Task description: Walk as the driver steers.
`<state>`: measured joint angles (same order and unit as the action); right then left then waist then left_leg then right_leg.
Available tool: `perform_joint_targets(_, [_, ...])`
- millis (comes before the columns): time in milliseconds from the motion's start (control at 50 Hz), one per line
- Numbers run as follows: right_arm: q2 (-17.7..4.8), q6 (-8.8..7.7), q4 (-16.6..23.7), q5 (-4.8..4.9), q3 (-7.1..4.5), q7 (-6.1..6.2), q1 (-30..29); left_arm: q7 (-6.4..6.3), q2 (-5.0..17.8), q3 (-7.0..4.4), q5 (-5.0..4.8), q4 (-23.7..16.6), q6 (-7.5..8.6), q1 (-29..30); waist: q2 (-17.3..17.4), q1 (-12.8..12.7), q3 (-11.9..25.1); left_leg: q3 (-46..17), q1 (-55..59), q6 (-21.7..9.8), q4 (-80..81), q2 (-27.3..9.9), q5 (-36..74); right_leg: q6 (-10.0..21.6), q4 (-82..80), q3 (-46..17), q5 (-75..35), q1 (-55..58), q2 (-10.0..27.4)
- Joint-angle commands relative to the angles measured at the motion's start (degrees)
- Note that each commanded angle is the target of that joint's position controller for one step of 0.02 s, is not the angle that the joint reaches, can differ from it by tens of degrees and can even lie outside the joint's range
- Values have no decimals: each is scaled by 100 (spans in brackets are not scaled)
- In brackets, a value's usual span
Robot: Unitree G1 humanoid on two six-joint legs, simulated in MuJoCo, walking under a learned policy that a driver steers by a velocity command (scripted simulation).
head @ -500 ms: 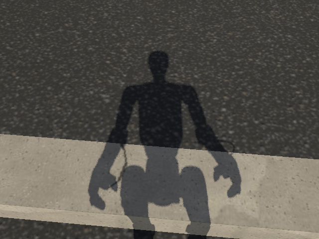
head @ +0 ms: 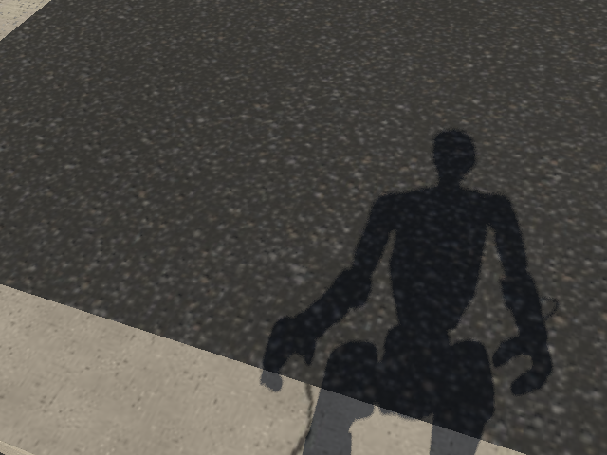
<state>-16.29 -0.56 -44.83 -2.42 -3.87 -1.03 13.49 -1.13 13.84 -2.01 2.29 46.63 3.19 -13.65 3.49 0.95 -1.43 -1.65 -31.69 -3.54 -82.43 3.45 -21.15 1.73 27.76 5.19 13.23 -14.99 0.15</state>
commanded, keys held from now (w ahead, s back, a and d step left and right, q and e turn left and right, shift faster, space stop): w+q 0.18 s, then w+e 0.82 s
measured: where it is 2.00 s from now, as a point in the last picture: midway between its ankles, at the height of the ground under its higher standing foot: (330, 219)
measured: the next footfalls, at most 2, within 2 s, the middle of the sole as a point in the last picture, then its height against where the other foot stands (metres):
left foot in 0.38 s outside the picture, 0.15 m higher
right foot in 1.00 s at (313, 343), level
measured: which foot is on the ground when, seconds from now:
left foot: up 0.00-0.36, down 0.38-1.00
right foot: down 0.00-0.40, up 0.42-0.98, down 1.00-1.00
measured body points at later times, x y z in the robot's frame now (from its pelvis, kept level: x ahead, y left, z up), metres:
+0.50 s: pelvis +0.30 +0.10 +0.06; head +0.35 +0.10 +0.51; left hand +0.25 +0.34 -0.08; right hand +0.54 -0.06 -0.03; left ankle +0.38 +0.17 -0.59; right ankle +0.12 -0.08 -0.49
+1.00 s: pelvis +0.57 +0.12 +0.13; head +0.59 +0.14 +0.58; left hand +0.81 +0.31 +0.04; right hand +0.54 -0.17 +0.02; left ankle +0.39 +0.18 -0.57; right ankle +0.64 +0.04 -0.59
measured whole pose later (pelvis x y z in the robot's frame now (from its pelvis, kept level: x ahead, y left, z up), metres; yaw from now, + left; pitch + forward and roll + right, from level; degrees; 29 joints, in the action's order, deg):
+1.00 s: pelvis +0.57 +0.12 +0.13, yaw -9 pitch +1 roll -1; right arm -14.8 -2.3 -50.4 0.8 -3.6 3.2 21.4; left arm 4.3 12.6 -3.1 -2.5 37.5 0.3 -4.8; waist -2.1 2.4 0.5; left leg 20.3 4.4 -1.2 -28.6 -1.7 -27.5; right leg 9.1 33.6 8.3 10.5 -25.3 -2.4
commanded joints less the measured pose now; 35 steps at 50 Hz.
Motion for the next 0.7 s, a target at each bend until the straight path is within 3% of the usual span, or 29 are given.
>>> perform_joint_targets(20, [126,50,762,21,77,-107,-299,52,411,-108,-18,59,129,-632,-895,-82,-212,-244,-2093,32,-1502,-340,302,610,-1546,-1426,456,622,1576])
perform_joint_targets(80, [215,110,1357,14,158,-1,-991,113,472,-126,-4,177,222,-736,-782,-9,-280,-232,-2869,72,-1691,-304,168,605,-1770,-847,138,454,1607])
perform_joint_targets(100, [295,158,1459,-2,175,62,-1151,116,520,-143,12,251,250,-888,-1005,-70,-248,-68,-3199,75,-2201,-232,47,699,-1810,-782,-40,611,1654])
perform_joint_targets(120, [287,183,1627,-20,190,107,-1287,107,537,-144,6,300,269,-938,-952,-15,-278,-163,-3460,56,-2140,-310,-30,664,-1873,-635,-77,727,1672])
perform_joint_targets(140, [435,227,1780,-47,212,179,-1572,100,514,-155,17,409,306,-1190,-937,-124,-276,-45,-3904,-21,-2813,-238,-249,724,-1921,-609,-431,1005,1838])
perform_joint_targets(180, [468,247,2071,-77,242,283,-1966,81,566,-160,36,551,348,-1456,-772,-174,-372,-118,-4729,-172,-2796,-356,-718,621,-2028,-469,-347,1710,1875])
perform_joint_targets(200, [558,219,2201,-86,292,295,-2235,54,484,-130,38,680,356,-1687,-657,-279,-453,-138,-5010,-233,-2553,-372,-893,596,-2087,-447,-278,1941,1813])
perform_joint_targets(240, [836,114,2455,-33,430,265,-2748,-32,344,-72,24,1007,339,-2252,-760,-501,-489,-80,-5878,-368,-2664,-388,-1369,689,-2137,-550,-714,2771,1900])
perform_joint_targets(260, [994,28,2695,3,558,191,-3197,-88,333,-46,-5,1132,260,-2384,-726,-608,-530,300,-5943,-303,-2081,-489,-1646,707,-2404,-408,-943,2873,1744])
perform_joint_targets(280, [1140,-27,2935,4,660,86,-3476,-182,247,-21,-55,1266,158,-2449,-740,-560,-548,535,-5802,-320,-1664,-746,-1639,749,-2627,-422,-1502,2884,1697])
perform_joint_targets(300, [1090,-44,2880,16,729,-65,-3282,-201,279,-21,-97,1177,42,-2175,-563,-470,-287,1210,-4480,-269,-507,-843,-1146,871,-3050,-81,-2239,2347,1414])
perform_joint_targets(320, [1289,-73,2895,174,810,-212,-3152,-217,187,-3,-258,1118,-22,-1961,-505,-348,-74,1344,-2149,-397,1174,-785,-296,904,-3437,139,-3160,1293,1314])
perform_joint_targets(340, [1101,-36,2559,193,684,-220,-2700,-102,337,-12,-251,998,-18,-2103,-489,-367,561,1793,-282,-385,1406,-172,-310,996,-2860,200,-5721,909,1262])
perform_joint_targets(360, [835,8,2220,189,519,-167,-1390,50,995,-128,-193,905,118,-2032,-1294,202,1449,1586,1096,-479,1210,200,-312,919,-1679,135,-8922,1135,1601])
perform_joint_targets(380, [375,72,1830,217,273,-47,299,196,1649,-356,-317,707,262,-1460,-1717,1188,2279,1070,2085,-649,1836,244,119,671,-145,77,-10199,1456,1648])
perform_joint_targets(400, [-131,-29,1659,165,59,53,1028,360,1700,-464,-575,413,474,-1079,-1534,1608,2850,-674,3555,-875,2694,-555,64,277,1820,-254,-8451,141,1196])
perform_joint_targets(420, [-1041,-132,1422,18,-229,88,1247,526,937,-352,-653,62,524,-1379,901,1268,3737,-3961,4592,-1184,4670,-2657,1080,-37,4654,-509,-474,-1114,-118])
perform_joint_targets(440, [-966,-76,1319,38,-295,117,1063,494,761,-445,-430,97,513,-1190,490,1130,3925,-4851,4101,-923,5433,-2621,1719,44,6700,-1749,-78,-1402,-423])
perform_joint_targets(460, [-788,-138,1185,11,-239,52,215,344,140,-389,-437,-98,364,-1135,-14,458,2946,-4172,3119,-962,5439,-2765,1436,13,7565,-1642,-336,-1922,-153])
perform_joint_targets(480, [-316,-202,948,55,-131,19,-150,221,-106,-327,-314,-275,237,-870,-613,155,1850,-3412,2280,-870,5364,-2529,1130,23,7541,-1056,-549,-2190,215])
perform_joint_targets(500, [192,-403,655,201,113,-104,50,129,-6,-298,-494,-186,260,-440,-611,283,1208,-2950,1903,-919,5667,-2446,1021,150,8129,-1270,34,-2767,146])
perform_joint_targets(520, [628,-507,347,115,228,-211,-181,90,-158,-239,-505,-400,225,-370,-500,-129,728,-2257,1342,-683,5754,-2184,1062,386,8162,-1419,-381,-2814,357])
perform_joint_targets(540, [863,-583,169,89,287,-277,-215,108,-295,-149,-553,-438,169,-592,-230,-386,597,-1668,1128,-559,5778,-2122,1130,474,7927,-1498,-599,-2857,439])
perform_joint_targets(560, [934,-631,-82,140,282,-257,-78,128,-375,-98,-563,-449,96,-623,-182,-448,394,-1238,1194,-414,5996,-2004,1206,550,7785,-1556,-685,-3111,408])
perform_joint_targets(580, [845,-633,-113,220,249,-201,-116,126,-340,-60,-548,-466,36,-655,-118,-475,214,-598,1158,-352,6263,-1830,1574,471,7067,-1547,-827,-3151,400])
perform_joint_targets(620, [936,-627,-274,187,305,-96,-249,151,-94,-96,-518,-552,-85,-341,-191,-544,62,416,948,-23,6675,-1475,2240,513,5911,-1359,-1084,-2950,394])
perform_joint_targets(660, [687,-618,-441,115,260,43,-157,212,27,-125,-445,-672,-140,145,-26,-431,-25,1177,1047,297,6985,-1060,3160,499,5076,-998,-1753,-2849,155])
perform_joint_targets(680, [383,-649,-482,110,203,123,-17,264,11,-118,-389,-754,-130,195,158,-438,23,1300,1179,320,7086,-1116,3564,422,4562,-920,-2001,-2762,141])
perform_joint_targets(700, [163,-673,-498,135,160,207,90,299,31,-124,-361,-789,-121,274,121,-370,121,1350,1513,327,7164,-1120,3734,354,4148,-763,-2093,-2719,118])
Velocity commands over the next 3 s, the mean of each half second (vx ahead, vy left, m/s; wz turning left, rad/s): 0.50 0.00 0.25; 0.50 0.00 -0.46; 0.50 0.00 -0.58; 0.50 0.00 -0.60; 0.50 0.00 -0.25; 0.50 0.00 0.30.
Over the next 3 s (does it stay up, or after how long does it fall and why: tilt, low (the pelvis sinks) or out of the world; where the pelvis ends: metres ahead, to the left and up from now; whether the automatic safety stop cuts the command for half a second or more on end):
stays up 1.40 -0.49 0.14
